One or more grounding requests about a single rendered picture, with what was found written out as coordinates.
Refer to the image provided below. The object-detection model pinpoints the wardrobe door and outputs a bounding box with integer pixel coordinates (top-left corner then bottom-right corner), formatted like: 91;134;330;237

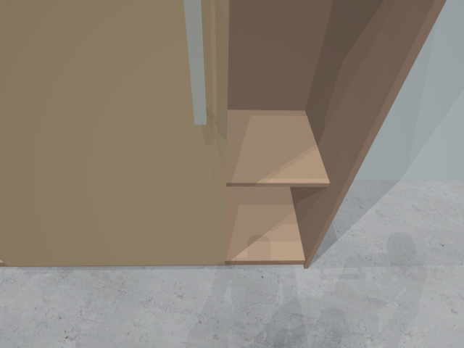
0;0;229;266

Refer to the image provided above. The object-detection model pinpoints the handle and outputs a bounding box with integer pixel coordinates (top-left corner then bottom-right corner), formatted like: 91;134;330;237
183;0;207;125

